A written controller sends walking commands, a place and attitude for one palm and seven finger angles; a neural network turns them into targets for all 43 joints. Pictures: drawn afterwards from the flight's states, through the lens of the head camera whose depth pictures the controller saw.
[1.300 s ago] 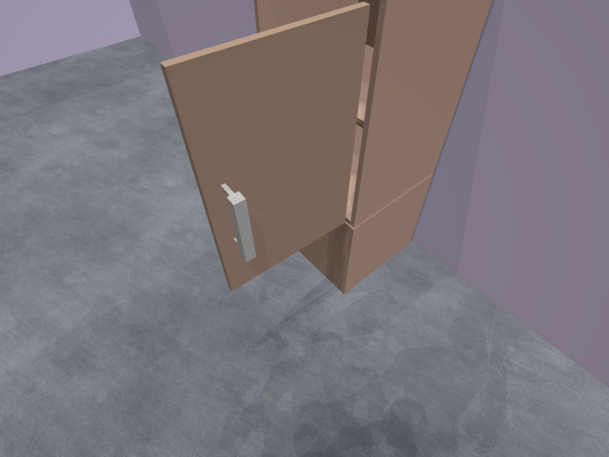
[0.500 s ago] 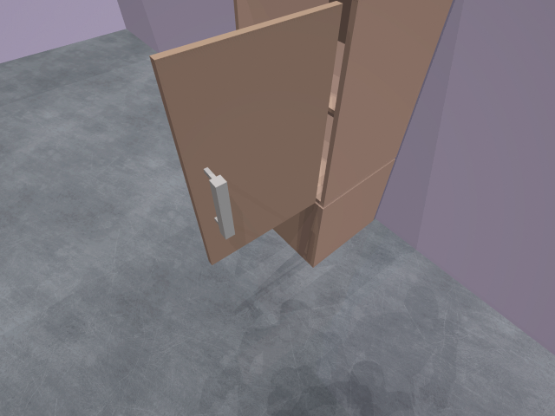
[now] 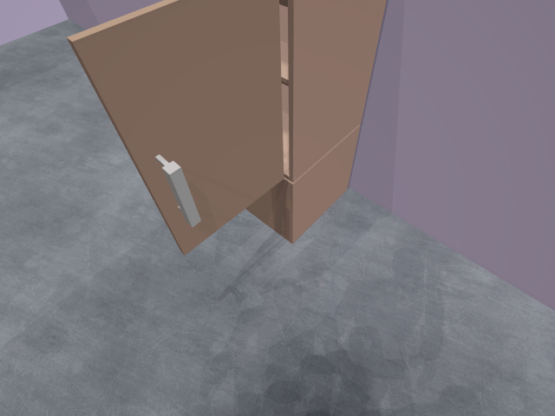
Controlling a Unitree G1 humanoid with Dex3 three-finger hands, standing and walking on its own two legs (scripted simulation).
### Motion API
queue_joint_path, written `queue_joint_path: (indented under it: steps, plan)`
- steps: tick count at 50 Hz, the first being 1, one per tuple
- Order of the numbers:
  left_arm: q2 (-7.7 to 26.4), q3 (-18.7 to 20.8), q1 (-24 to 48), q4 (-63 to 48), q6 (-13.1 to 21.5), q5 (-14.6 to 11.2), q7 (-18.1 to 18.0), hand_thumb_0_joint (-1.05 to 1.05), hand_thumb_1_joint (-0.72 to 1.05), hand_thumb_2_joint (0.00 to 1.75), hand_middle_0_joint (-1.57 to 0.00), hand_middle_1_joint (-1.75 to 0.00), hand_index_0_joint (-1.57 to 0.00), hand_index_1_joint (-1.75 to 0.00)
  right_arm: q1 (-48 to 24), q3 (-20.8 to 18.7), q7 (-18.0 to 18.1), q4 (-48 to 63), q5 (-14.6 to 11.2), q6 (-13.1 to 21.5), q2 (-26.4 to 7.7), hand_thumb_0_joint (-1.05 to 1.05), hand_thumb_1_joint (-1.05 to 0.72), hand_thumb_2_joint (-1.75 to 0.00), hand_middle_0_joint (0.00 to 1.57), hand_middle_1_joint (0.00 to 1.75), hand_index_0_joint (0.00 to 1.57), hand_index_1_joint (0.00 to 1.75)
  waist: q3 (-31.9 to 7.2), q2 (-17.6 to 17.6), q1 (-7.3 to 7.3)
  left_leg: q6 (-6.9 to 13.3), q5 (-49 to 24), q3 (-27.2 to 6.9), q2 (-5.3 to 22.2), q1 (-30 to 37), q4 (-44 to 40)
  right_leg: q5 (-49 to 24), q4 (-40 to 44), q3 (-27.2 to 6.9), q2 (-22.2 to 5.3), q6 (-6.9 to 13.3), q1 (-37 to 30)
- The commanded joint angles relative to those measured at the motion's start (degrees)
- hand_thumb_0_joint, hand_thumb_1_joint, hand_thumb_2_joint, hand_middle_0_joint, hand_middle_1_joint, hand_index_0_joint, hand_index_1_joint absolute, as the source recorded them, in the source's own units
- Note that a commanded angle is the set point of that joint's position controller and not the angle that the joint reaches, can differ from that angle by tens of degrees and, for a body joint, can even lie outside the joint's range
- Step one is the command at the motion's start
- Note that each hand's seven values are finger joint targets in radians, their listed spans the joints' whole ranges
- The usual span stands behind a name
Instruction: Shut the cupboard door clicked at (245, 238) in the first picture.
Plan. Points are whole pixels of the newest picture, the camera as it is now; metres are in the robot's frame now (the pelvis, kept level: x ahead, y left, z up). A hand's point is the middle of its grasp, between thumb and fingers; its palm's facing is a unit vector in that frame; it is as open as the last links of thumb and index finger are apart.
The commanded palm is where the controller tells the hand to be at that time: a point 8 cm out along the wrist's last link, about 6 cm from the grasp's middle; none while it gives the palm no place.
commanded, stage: walk to a spot facing it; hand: left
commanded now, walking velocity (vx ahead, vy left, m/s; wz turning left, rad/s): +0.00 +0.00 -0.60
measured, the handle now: (177, 191) +0.53 +0.27 -0.08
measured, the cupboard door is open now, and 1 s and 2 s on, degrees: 87 87 87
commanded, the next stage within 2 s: none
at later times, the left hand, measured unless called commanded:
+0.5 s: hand out of the picture +0.09 +0.19 -0.17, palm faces -0.19 -0.95 -0.25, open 7.4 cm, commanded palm none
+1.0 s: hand (239, 388) +0.18 +0.09 -0.17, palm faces -0.58 -0.78 -0.23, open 7.4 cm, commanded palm none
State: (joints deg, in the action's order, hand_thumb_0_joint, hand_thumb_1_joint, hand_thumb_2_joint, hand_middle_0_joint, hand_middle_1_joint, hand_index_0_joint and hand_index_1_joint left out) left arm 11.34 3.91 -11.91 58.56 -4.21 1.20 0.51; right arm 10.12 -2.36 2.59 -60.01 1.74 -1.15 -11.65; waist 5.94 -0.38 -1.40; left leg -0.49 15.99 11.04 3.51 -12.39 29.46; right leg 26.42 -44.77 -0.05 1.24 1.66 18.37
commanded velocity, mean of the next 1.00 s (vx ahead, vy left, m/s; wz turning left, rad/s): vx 0.01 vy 0.00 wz -0.60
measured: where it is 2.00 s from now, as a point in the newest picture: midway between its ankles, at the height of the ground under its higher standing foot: outside the picture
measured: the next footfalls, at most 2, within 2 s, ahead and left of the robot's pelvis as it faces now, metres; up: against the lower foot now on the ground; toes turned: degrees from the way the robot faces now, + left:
left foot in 0.50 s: +0.08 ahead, +0.13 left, +0.00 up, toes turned -20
right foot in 0.76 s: -0.01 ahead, -0.17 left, +0.00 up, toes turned -28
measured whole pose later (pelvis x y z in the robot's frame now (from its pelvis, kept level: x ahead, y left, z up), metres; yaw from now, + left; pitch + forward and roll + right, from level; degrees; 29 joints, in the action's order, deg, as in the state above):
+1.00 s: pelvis -0.02 -0.02 +0.00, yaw -36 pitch +1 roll +1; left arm 14.3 3.2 -8.9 50.2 -4.2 1.5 0.7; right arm 10.8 -2.6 1.5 -51.1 0.2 -1.7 -15.3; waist 6.1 2.6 0.7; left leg -3.0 22.5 3.1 1.5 -19.6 38.2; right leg 13.2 -34.1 -8.0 2.9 0.0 21.8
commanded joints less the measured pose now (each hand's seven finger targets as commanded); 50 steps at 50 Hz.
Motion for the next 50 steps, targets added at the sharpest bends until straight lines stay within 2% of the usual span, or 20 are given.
queue_joint_path:
  steps: [1,2,3,5,10,18,22,23,24,25,26,30,35,36,38,39,42,48,49,50]
  plan:
    - [8.8,2.6,-9.3,-3.3,2.1,0.6,-0.2,0.00,0.90,0.90,-0.20,-0.30,-0.20,-0.30,-3.9,-3.0,0.4,6.1,-0.5,0.1,-10.1,0.00,-0.90,-0.90,0.20,0.30,0.20,0.30,-4.4,8.8,-3.88,1.9,-3.9,-4.5,7.8,-8.5,9.2,-20.0,21.1,-9.4,-6.9,1.3,-9.6]
    - [14.5,3.6,-8.8,-3.8,2.5,1.0,-1.1,0.00,0.90,0.90,-0.20,-0.30,-0.20,-0.30,-4.0,-2.6,-0.2,8.1,-1.0,-0.3,-6.0,0.00,-0.90,-0.90,0.20,0.30,0.20,0.30,-2.3,23.0,-3.14,-1.9,17.3,-1.4,-2.0,-17.9,23.8,-28.8,30.0,-28.8,-20.2,6.5,-9.4]
    - [16.1,3.5,-9.0,-4.8,2.5,0.0,-1.2,0.00,0.90,0.90,-0.20,-0.30,-0.20,-0.30,-4.0,-2.6,-0.6,8.3,-1.0,-0.9,-7.7,0.00,-0.90,-0.90,0.20,0.30,0.20,0.30,-3.1,15.6,-3.79,-1.5,19.5,-9.2,-1.4,-17.2,32.3,-21.6,30.9,-31.6,-21.7,11.8,-5.3]
    - [11.9,3.4,-4.2,-5.9,3.0,0.2,-2.3,0.00,0.90,0.90,-0.20,-0.30,-0.20,-0.30,-5.4,-2.9,-0.4,8.3,-0.8,-0.7,-6.9,0.00,-0.90,-0.90,0.20,0.30,0.20,0.30,-4.3,9.8,-0.71,-1.5,12.1,-13.5,-0.2,-21.9,37.6,-31.5,25.9,-29.0,-17.0,10.8,-9.6]
    - [10.9,3.0,-5.6,-6.2,3.5,0.1,-2.4,0.00,0.90,0.90,-0.20,-0.30,-0.20,-0.30,-5.6,-2.1,-0.3,8.6,-1.3,-0.7,-4.6,0.00,-0.90,-0.90,0.20,0.30,0.20,0.30,-9.7,6.2,-0.62,-3.0,8.5,-12.2,-1.5,-17.8,29.2,-44.4,22.5,-22.9,-12.0,9.1,-16.2]
    - [12.3,3.7,-5.7,-7.7,2.8,0.5,-2.0,0.00,0.90,0.90,-0.20,-0.30,-0.20,-0.30,-8.1,-2.1,0.0,11.7,-1.8,-0.1,-5.2,0.00,-0.90,-0.90,0.20,0.30,0.20,0.30,-8.9,8.1,-1.38,-2.3,9.2,-13.4,-3.4,-13.3,17.0,-40.1,22.9,-28.9,-10.7,9.8,-14.4]
    - [12.0,3.4,-1.3,-9.2,2.4,0.1,-1.8,0.00,0.90,0.90,-0.20,-0.30,-0.20,-0.30,-1.5,-2.0,0.5,10.5,-2.1,0.7,-5.9,0.00,-0.90,-0.90,0.20,0.30,0.20,0.30,-10.8,6.9,2.11,-1.5,0.0,-13.6,-3.6,1.7,-2.6,-36.3,18.9,-28.1,-7.1,5.1,-6.1]
    - [10.3,3.0,-0.4,-10.0,2.3,-0.3,-1.6,0.00,0.90,0.90,-0.20,-0.30,-0.20,-0.30,1.0,-2.4,0.8,10.0,-1.8,1.2,-8.2,0.00,-0.90,-0.90,0.20,0.30,0.20,0.30,-11.4,2.1,3.20,0.1,-2.4,-17.7,1.4,11.3,-9.5,-26.5,15.6,-24.4,-2.9,2.3,3.0]
    - [7.3,2.3,-1.1,-11.4,2.3,-0.9,-0.8,0.00,0.90,0.90,-0.20,-0.30,-0.20,-0.30,1.3,-3.3,1.0,10.7,-0.7,1.6,-13.9,0.00,-0.90,-0.90,0.20,0.30,0.20,0.30,-10.5,-14.1,3.01,5.8,-4.7,-32.5,15.9,17.1,-14.1,-4.4,5.8,-14.5,4.9,-1.2,15.2]
    - [8.4,2.4,0.6,-13.0,2.7,-0.4,-0.2,0.00,0.90,0.90,-0.20,-0.30,-0.20,-0.30,1.8,-3.5,1.0,12.1,-0.4,1.2,-15.5,0.00,-0.90,-0.90,0.20,0.30,0.20,0.30,-8.5,-15.6,3.01,12.0,-10.6,-38.0,25.7,10.7,-15.0,9.0,-7.8,-5.7,3.2,-3.6,15.4]
    - [9.1,2.9,1.5,-14.4,3.0,0.3,0.4,0.00,0.90,0.90,-0.20,-0.30,-0.20,-0.30,1.3,-3.2,0.7,13.2,0.3,1.3,-15.9,0.00,-0.90,-0.90,0.20,0.30,0.20,0.30,-7.3,-8.5,3.01,15.1,-9.1,-38.0,26.9,2.1,-14.8,8.3,-16.7,-5.1,0.4,-4.3,13.8]
    - [7.3,2.2,3.7,-13.3,1.9,0.0,1.6,0.00,0.90,0.90,-0.20,-0.30,-0.20,-0.30,-1.3,-2.1,0.6,13.4,0.8,1.5,-11.6,0.00,-0.90,-0.90,0.20,0.30,0.20,0.30,-7.0,-13.1,0.77,8.1,-32.8,-16.2,13.5,3.8,-6.5,3.3,-13.9,-0.1,-1.4,-4.8,11.4]
    - [7.7,1.6,2.5,-12.7,2.4,-0.2,2.1,0.00,0.90,0.90,-0.20,-0.30,-0.20,-0.30,2.2,-3.2,-0.2,12.3,0.2,0.8,-14.4,0.00,-0.90,-0.90,0.20,0.30,0.20,0.30,-8.3,-10.5,1.14,4.0,-28.9,-11.0,12.3,1.1,0.4,-7.2,7.7,5.9,1.2,-2.9,-3.6]
    - [9.0,2.0,-0.6,-11.7,2.4,-0.4,2.0,0.00,0.90,0.90,-0.20,-0.30,-0.20,-0.30,1.0,-3.3,-0.4,12.7,-0.1,0.6,-14.4,0.00,-0.90,-0.90,0.20,0.30,0.20,0.30,-8.0,-8.8,-0.68,2.0,-21.8,-9.5,11.1,-4.4,4.6,-14.4,13.9,4.7,0.4,-2.1,-10.7]
    - [20.2,4.0,-6.8,-10.2,3.1,0.3,0.3,0.00,0.90,0.90,-0.20,-0.30,-0.20,-0.30,-1.8,-1.9,-0.8,16.5,-1.3,0.2,-7.6,0.00,-0.90,-0.90,0.20,0.30,0.20,0.30,-9.6,21.2,-4.04,-3.7,22.8,-4.0,-0.9,-21.4,29.6,-42.6,25.4,-27.2,-23.1,9.0,-18.3]
    - [21.1,3.7,-6.8,-10.6,2.7,0.0,0.0,0.00,0.90,0.90,-0.20,-0.30,-0.20,-0.30,-1.0,-1.6,-0.7,16.3,-1.4,-0.1,-9.4,0.00,-0.90,-0.90,0.20,0.30,0.20,0.30,-9.2,16.5,-4.30,-2.5,22.3,-10.3,1.2,-20.0,34.0,-33.2,25.0,-26.5,-23.6,12.7,-12.7]
    - [15.5,3.1,1.7,-12.6,2.2,0.5,-1.2,0.00,0.90,0.90,-0.20,-0.30,-0.20,-0.30,-1.0,-1.7,-0.7,13.9,-1.2,0.1,-8.9,0.00,-0.90,-0.90,0.20,0.30,0.20,0.30,-10.4,14.1,-0.48,-2.8,15.0,-11.0,1.3,-17.4,32.7,-30.5,21.9,-21.9,-15.4,10.9,-9.1]
    - [14.6,2.4,5.6,-13.1,1.5,0.1,-0.6,0.00,0.90,0.90,-0.20,-0.30,-0.20,-0.30,6.9,-1.3,-0.8,10.5,-1.3,0.2,-6.9,0.00,-0.90,-0.90,0.20,0.30,0.20,0.30,-8.3,8.2,3.69,-2.2,1.8,-7.7,-2.8,1.6,3.7,-14.3,21.5,-20.8,-9.3,5.6,4.2]
    - [12.7,1.9,6.6,-13.8,1.2,-0.2,-0.4,0.00,0.90,0.90,-0.20,-0.30,-0.20,-0.30,9.2,-1.6,-0.5,10.0,-1.2,0.7,-9.0,0.00,-0.90,-0.90,0.20,0.30,0.20,0.30,-8.3,4.2,4.98,-0.8,2.9,-11.6,0.5,7.4,-4.9,-7.6,18.1,-18.9,-5.9,2.9,10.0]
    - [9.4,1.0,5.5,-14.8,1.0,-0.7,0.1,0.00,0.90,0.90,-0.20,-0.30,-0.20,-0.30,9.8,-2.6,-0.3,10.6,-0.3,1.2,-14.2,0.00,-0.90,-0.90,0.20,0.30,0.20,0.30,-7.5,-10.9,4.91,3.8,10.0,-27.6,13.2,9.8,-14.2,2.0,6.0,-11.5,1.7,-0.5,17.7]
